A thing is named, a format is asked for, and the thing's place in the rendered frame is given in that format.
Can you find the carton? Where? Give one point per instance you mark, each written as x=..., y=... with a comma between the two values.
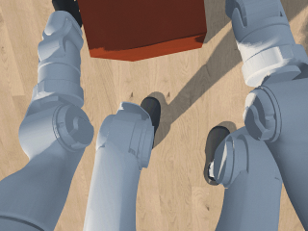
x=135, y=30

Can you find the robot left thigh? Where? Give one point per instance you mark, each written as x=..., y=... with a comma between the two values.
x=116, y=174

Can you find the left robot hand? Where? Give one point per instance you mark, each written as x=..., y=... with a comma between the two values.
x=69, y=6

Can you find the left robot forearm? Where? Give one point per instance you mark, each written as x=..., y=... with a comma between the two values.
x=59, y=65

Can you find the right robot forearm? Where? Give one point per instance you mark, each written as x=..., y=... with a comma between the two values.
x=266, y=43

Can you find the robot left upper arm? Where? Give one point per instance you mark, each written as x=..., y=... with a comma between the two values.
x=55, y=139

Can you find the robot right upper arm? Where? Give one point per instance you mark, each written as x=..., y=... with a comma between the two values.
x=277, y=114

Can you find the robot left foot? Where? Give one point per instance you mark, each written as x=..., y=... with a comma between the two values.
x=153, y=107

